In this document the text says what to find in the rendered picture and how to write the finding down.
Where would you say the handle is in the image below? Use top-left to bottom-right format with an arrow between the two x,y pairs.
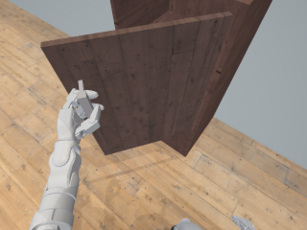
77,80 -> 100,123

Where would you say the cupboard door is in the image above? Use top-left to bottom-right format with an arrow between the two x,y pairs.
40,11 -> 233,155

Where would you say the left robot forearm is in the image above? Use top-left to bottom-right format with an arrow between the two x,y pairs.
29,140 -> 82,230

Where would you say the right robot shin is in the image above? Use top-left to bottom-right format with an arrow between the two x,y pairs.
178,218 -> 191,224

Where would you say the robot left hand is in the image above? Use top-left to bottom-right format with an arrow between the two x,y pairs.
57,88 -> 105,144

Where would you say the robot right hand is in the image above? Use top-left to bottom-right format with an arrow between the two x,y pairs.
232,215 -> 255,230

